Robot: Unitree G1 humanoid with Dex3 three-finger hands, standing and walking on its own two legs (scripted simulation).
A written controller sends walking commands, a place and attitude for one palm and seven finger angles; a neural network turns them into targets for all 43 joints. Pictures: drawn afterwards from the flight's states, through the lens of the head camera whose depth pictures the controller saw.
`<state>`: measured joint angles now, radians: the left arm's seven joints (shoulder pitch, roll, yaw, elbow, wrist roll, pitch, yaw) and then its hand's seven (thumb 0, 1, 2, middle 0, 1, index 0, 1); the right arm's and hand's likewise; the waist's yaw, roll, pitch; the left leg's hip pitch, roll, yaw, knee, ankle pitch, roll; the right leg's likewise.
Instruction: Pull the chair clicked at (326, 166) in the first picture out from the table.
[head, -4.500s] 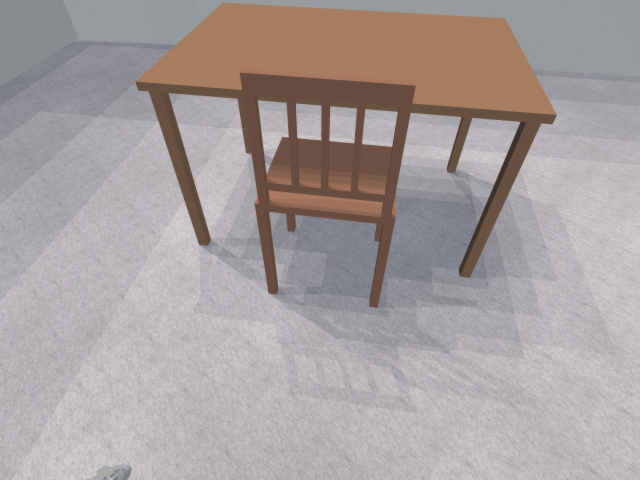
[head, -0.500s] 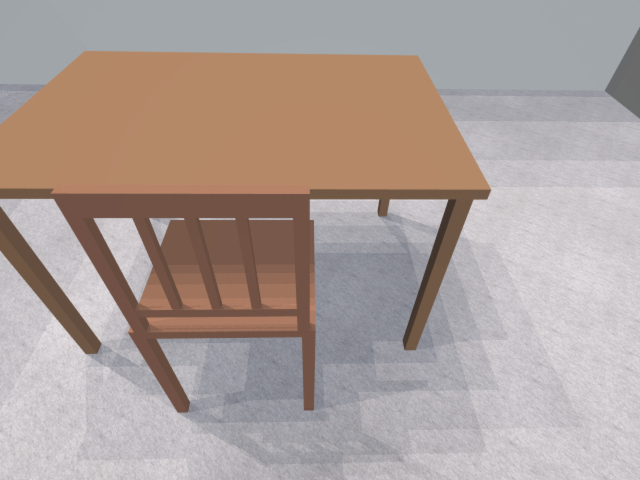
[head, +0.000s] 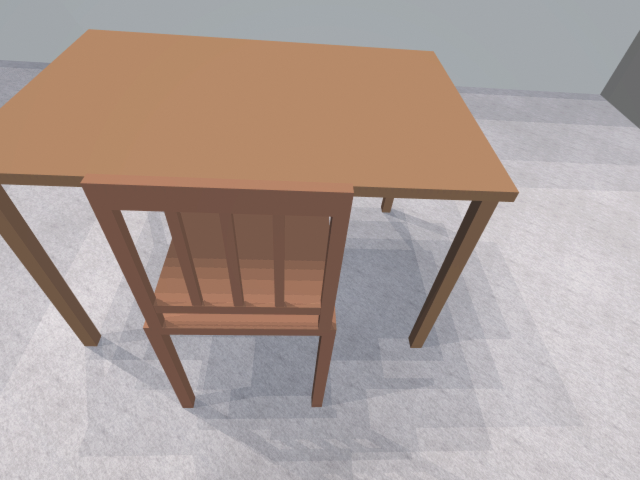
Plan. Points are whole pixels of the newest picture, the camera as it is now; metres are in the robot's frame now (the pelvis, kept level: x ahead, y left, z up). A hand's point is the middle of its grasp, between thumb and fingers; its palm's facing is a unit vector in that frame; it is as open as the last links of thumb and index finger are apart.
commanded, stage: look again from close up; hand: left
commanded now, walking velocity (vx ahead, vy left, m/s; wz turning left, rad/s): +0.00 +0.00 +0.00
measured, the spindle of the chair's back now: (233, 262) +0.50 +0.18 -0.08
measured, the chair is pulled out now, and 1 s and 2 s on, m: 0.00 0.00 0.00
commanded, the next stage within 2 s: none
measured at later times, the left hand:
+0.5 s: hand out of the picture -0.11 +0.18 -0.17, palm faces +0.06 -0.98 -0.17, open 7.4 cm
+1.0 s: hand out of the picture -0.09 +0.14 -0.18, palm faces +0.07 -0.99 -0.12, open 7.4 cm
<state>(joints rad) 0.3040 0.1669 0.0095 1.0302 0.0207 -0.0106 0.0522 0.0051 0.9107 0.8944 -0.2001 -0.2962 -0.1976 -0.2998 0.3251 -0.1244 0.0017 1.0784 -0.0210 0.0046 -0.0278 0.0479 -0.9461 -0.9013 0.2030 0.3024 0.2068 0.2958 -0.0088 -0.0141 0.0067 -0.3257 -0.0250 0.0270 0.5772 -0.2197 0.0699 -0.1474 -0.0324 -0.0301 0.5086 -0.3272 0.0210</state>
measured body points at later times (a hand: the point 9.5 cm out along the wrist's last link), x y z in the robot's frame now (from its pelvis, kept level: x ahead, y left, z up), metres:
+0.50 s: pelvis -0.03 +0.01 +0.01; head -0.04 +0.03 +0.46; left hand -0.11 +0.23 -0.16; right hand +0.02 -0.22 -0.14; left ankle +0.06 +0.07 -0.73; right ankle -0.03 -0.15 -0.73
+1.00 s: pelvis -0.04 -0.01 +0.00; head -0.04 +0.02 +0.45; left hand -0.09 +0.19 -0.17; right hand -0.05 -0.22 -0.15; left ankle +0.06 +0.07 -0.73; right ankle -0.03 -0.15 -0.73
